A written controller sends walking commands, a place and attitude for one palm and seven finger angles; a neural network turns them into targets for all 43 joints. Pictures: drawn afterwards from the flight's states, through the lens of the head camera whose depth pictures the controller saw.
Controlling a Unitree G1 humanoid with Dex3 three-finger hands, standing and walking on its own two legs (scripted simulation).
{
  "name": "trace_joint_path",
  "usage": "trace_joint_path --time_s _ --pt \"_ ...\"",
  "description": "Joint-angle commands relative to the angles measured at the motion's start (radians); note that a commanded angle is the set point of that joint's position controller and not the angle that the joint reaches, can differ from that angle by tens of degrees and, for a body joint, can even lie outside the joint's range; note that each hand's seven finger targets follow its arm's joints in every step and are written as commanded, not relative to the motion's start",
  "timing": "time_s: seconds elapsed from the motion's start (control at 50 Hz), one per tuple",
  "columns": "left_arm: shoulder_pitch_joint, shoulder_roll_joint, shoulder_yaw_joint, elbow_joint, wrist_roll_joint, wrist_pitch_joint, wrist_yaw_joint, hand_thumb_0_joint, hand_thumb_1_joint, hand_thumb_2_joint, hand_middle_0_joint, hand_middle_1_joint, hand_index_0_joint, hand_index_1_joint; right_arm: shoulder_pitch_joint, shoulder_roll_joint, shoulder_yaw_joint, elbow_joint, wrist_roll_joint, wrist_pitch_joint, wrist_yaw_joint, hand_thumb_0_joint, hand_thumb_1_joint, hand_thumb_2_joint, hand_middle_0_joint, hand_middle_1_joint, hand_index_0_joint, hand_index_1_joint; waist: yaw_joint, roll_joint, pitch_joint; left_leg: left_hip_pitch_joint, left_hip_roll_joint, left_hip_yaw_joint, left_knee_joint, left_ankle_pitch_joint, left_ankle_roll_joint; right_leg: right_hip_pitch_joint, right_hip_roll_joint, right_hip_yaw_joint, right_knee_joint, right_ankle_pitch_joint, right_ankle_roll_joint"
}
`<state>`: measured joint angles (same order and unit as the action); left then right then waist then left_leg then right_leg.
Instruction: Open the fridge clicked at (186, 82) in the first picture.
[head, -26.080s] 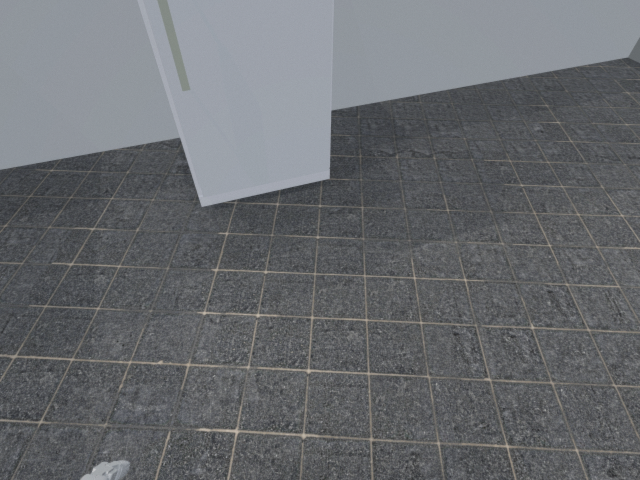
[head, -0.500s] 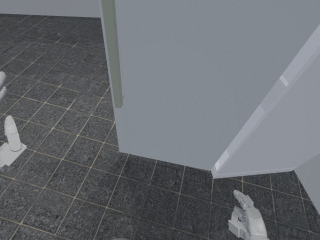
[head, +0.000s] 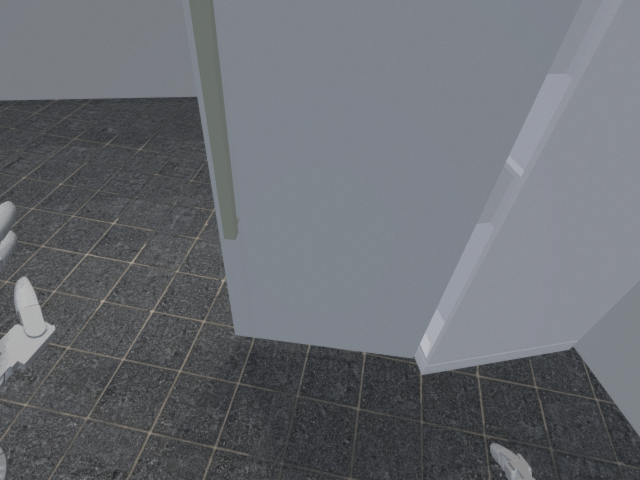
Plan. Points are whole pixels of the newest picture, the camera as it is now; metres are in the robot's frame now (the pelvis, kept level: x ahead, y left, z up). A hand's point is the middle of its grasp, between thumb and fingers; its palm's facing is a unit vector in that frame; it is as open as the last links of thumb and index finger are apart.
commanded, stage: stop stepping back and stand still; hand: left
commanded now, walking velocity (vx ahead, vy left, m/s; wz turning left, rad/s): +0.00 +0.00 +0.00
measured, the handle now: (222, 135) +0.68 +0.22 +0.09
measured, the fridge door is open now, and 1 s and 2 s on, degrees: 72 72 72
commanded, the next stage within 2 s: let the arm hang, fingers relaxed in 0.12 s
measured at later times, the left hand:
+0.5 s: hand out of the picture +0.07 +0.19 -0.16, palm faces -0.04 -0.98 -0.21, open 7.4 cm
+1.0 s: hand out of the picture +0.02 +0.25 -0.15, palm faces +0.02 -0.95 -0.30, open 7.4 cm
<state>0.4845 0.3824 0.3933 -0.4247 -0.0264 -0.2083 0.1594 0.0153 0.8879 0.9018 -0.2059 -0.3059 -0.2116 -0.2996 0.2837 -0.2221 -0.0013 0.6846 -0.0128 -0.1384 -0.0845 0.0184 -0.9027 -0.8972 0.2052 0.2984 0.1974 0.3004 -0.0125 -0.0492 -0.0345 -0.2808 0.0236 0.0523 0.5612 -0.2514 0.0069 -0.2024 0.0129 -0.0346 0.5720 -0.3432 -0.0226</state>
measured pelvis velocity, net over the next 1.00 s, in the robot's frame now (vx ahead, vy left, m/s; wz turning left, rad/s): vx -0.01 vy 0.02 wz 0.02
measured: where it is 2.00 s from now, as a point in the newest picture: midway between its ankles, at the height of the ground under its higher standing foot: outside the picture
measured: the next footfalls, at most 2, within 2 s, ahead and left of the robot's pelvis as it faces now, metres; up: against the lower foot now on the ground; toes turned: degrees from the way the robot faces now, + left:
none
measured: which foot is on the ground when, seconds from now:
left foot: down 0.00-1.00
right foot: down 0.00-1.00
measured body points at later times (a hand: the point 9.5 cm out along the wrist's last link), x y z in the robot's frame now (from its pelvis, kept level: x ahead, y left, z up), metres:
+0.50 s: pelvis -0.01 +0.00 +0.00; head +0.01 +0.01 +0.45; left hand +0.08 +0.24 -0.14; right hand +0.12 -0.27 -0.12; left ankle +0.03 +0.12 -0.73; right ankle -0.02 -0.10 -0.73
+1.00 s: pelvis -0.01 +0.02 +0.01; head +0.00 +0.01 +0.46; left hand +0.01 +0.30 -0.13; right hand +0.03 -0.23 -0.14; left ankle +0.03 +0.12 -0.73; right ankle -0.02 -0.10 -0.73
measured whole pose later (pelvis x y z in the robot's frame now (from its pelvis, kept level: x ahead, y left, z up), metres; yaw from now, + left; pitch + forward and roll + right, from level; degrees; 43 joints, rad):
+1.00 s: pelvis -0.01 +0.02 +0.01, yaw +1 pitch -1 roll -1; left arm 0.20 0.28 0.01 1.14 0.01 -0.01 0.01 0.01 0.91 0.90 -0.20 -0.30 -0.20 -0.30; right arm 0.20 -0.22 0.00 1.12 -0.02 0.01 -0.01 0.01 -0.90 -0.90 0.21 0.30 0.20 0.30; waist 0.00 0.02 0.04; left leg -0.23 0.00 0.04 0.39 -0.15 0.03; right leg -0.13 0.00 -0.05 0.37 -0.22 -0.01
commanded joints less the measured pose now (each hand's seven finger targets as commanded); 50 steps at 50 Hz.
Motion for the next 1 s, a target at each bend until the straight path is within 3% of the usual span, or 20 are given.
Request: trace_joint_path --time_s 0.0,0.06,0.1,0.14,0.18,0.2,0.22,0.26,0.28,0.32,0.38,0.42,0.46,0.5,0.58,0.62,0.74,0.98 --pt "-0.039 0.239 0.164 -0.262 0.011 -0.091 0.015 0.0 0.9 0.9 -0.2 -0.3 -0.2 -0.3 -0.139 -0.117 -0.031 -0.185 -0.003 -0.078 -0.002 0.0 -0.9 -0.9 0.2 0.3 0.2 0.3 0.019 0.205 0.058 -0.147 0.152 -0.231 -0.305 -0.222 0.079 0.056 -0.008 0.03 -0.094 0.048 0.018" --pt "0.024 0.201 0.148 -0.212 -0.002 -0.091 0.012 0.0 0.9 0.9 -0.2 -0.3 -0.2 -0.3 -0.118 -0.11 -0.036 -0.189 0.001 -0.081 0.009 0.0 -0.9 -0.9 0.2 0.3 0.2 0.3 0.015 0.108 -0.019 -0.084 0.073 -0.111 -0.162 -0.054 0.04 0.072 -0.052 0.115 -0.17 0.146 -0.005" --pt "0.041 0.191 0.139 -0.186 -0.012 -0.084 0.009 0.0 0.9 0.9 -0.2 -0.3 -0.2 -0.3 -0.111 -0.113 -0.041 -0.185 0.004 -0.079 0.014 0.0 -0.9 -0.9 0.2 0.3 0.2 0.3 0.009 0.057 -0.057 -0.011 0.044 -0.065 -0.07 0.059 0.02 0.031 -0.107 0.18 -0.204 0.213 -0.025" --pt "0.02 0.189 0.129 -0.186 -0.016 -0.076 0.009 0.0 0.9 0.9 -0.2 -0.3 -0.2 -0.3 -0.113 -0.106 -0.038 -0.18 0.007 -0.07 0.017 0.0 -0.9 -0.9 0.2 0.3 0.2 0.3 0.005 0.018 -0.081 0.037 0.042 -0.055 -0.043 0.122 0.014 0.015 -0.125 0.188 -0.203 0.295 -0.026" --pt "-0.008 0.189 0.119 -0.192 -0.014 -0.071 0.01 0.0 0.9 0.9 -0.2 -0.3 -0.2 -0.3 -0.123 -0.107 -0.037 -0.182 0.008 -0.063 0.012 0.0 -0.9 -0.9 0.2 0.3 0.2 0.3 0.006 0.032 -0.082 0.067 0.049 -0.059 -0.061 0.185 0.015 0.009 -0.108 0.154 -0.183 0.348 -0.013" --pt "-0.057 0.031 -0.301 0.525 0.049 0.057 -0.11 0.0 0.9 0.9 -0.2 -0.3 -0.2 -0.3 -0.196 -0.229 -0.084 0.015 0.022 -0.115 0.097 0.0 -0.9 -0.9 0.2 0.3 0.2 0.3 -0.046 0.06 -0.046 0.061 0.103 -0.084 0.058 0.459 0.008 -0.102 -0.149 0.015 -0.005 0.486 -0.016" --pt "-0.081 0.046 -0.266 0.543 0.055 0.168 -0.145 0.0 0.9 0.9 -0.2 -0.3 -0.2 -0.3 -0.141 -0.282 -0.098 0.01 0.022 -0.014 0.095 0.0 -0.9 -0.9 0.2 0.3 0.2 0.3 -0.019 0.087 -0.068 0.052 0.122 -0.096 0.008 0.512 0.018 -0.098 -0.141 0.048 0.004 0.453 -0.011" --pt "-0.126 0.031 -0.279 0.62 0.057 0.198 -0.155 0.0 0.9 0.9 -0.2 -0.3 -0.2 -0.3 -0.137 -0.268 -0.083 -0.002 0.007 0.046 0.083 0.0 -0.9 -0.9 0.2 0.3 0.2 0.3 0.008 0.032 -0.052 -0.055 0.166 -0.179 -0.046 0.438 0.086 -0.061 -0.081 0.012 0.084 0.244 -0.008" --pt "-0.146 0.04 -0.285 0.677 0.057 0.198 -0.157 0.0 0.9 0.9 -0.2 -0.3 -0.2 -0.3 -0.16 -0.27 -0.072 -0.003 0.0 0.06 0.082 0.0 -0.9 -0.9 0.2 0.3 0.2 0.3 0.019 0.007 -0.044 -0.092 0.169 -0.203 -0.064 0.406 0.099 -0.037 -0.07 0.018 0.081 0.191 -0.01" --pt "-0.187 0.066 -0.297 0.809 0.06 0.194 -0.157 0.0 0.9 0.9 -0.2 -0.3 -0.2 -0.3 -0.179 -0.259 -0.061 0.013 -0.008 0.079 0.081 0.0 -0.9 -0.9 0.2 0.3 0.2 0.3 0.028 -0.065 -0.054 -0.099 0.127 -0.185 -0.057 0.337 0.079 0.018 -0.092 0.057 0.002 0.231 -0.023" --pt "-0.277 0.083 -0.324 1.014 0.059 0.193 -0.153 0.0 0.9 0.9 -0.2 -0.3 -0.2 -0.3 -0.174 -0.202 -0.048 0.08 -0.012 0.118 0.08 0.0 -0.9 -0.9 0.2 0.3 0.2 0.3 -0.004 -0.14 -0.032 -0.012 0.021 -0.096 0.023 0.126 0.021 -0.079 -0.209 0.182 -0.167 0.236 -0.082" --pt "-0.327 0.083 -0.34 1.112 0.055 0.194 -0.147 0.0 0.9 0.9 -0.2 -0.3 -0.2 -0.3 -0.162 -0.196 -0.043 0.121 -0.016 0.131 0.079 0.0 -0.9 -0.9 0.2 0.3 0.2 0.3 -0.016 -0.02 -0.03 0.052 0.024 -0.088 -0.006 0.146 0.014 -0.087 -0.203 0.173 -0.174 0.257 -0.089" --pt "-0.326 0.064 -0.353 1.206 0.048 0.195 -0.146 0.0 0.9 0.9 -0.2 -0.3 -0.2 -0.3 -0.166 -0.186 -0.035 0.164 -0.015 0.135 0.075 0.0 -0.9 -0.9 0.2 0.3 0.2 0.3 -0.012 0.104 -0.03 0.082 0.058 -0.117 -0.078 0.175 0.019 -0.068 -0.155 0.143 -0.176 0.192 -0.057" --pt "-0.297 0.048 -0.359 1.288 0.046 0.196 -0.145 0.0 0.9 0.9 -0.2 -0.3 -0.2 -0.3 -0.171 -0.184 -0.029 0.201 -0.011 0.138 0.069 0.0 -0.9 -0.9 0.2 0.3 0.2 0.3 0.002 0.133 -0.02 0.06 0.08 -0.14 -0.127 0.146 0.026 -0.02 -0.125 0.121 -0.209 0.136 -0.032" --pt "-0.261 0.013 -0.36 1.411 0.041 0.195 -0.146 0.0 0.9 0.9 -0.2 -0.3 -0.2 -0.3 -0.14 -0.163 -0.029 0.28 -0.01 0.138 0.057 0.0 -0.9 -0.9 0.2 0.3 0.2 0.3 0.006 0.206 0.004 0.049 0.083 -0.135 -0.173 0.062 0.022 0.016 -0.122 0.12 -0.268 0.095 -0.04" --pt "-0.257 0.01 -0.361 1.452 0.041 0.193 -0.146 0.0 0.9 0.9 -0.2 -0.3 -0.2 -0.3 -0.111 -0.165 -0.031 0.308 -0.006 0.138 0.054 0.0 -0.9 -0.9 0.2 0.3 0.2 0.3 0.002 0.151 0.012 0.06 0.089 -0.136 -0.185 0.054 0.023 0.019 -0.122 0.112 -0.291 0.082 -0.04" --pt "-0.251 0.009 -0.364 1.523 0.039 0.189 -0.145 0.0 0.9 0.9 -0.2 -0.3 -0.2 -0.3 -0.074 -0.176 -0.039 0.365 -0.003 0.132 0.05 0.0 -0.9 -0.9 0.2 0.3 0.2 0.3 0.004 0.08 0.03 0.079 0.1 -0.14 -0.219 0.065 0.029 0.025 -0.118 0.091 -0.299 0.092 -0.038" --pt "-0.287 0.035 -0.363 1.529 0.042 0.188 -0.141 0.0 0.9 0.9 -0.2 -0.3 -0.2 -0.3 -0.095 -0.188 -0.041 0.393 -0.007 0.127 0.059 0.0 -0.9 -0.9 0.2 0.3 0.2 0.3 0.011 0.041 0.068 0.07 0.101 -0.148 -0.276 0.062 0.034 0.021 -0.121 0.085 -0.289 0.099 -0.026"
